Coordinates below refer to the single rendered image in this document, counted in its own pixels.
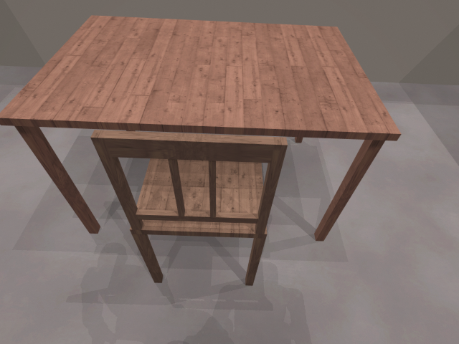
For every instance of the table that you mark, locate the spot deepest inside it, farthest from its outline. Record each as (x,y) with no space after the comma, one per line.
(194,76)

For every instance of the chair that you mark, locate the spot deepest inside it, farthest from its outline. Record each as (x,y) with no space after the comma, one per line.
(200,185)

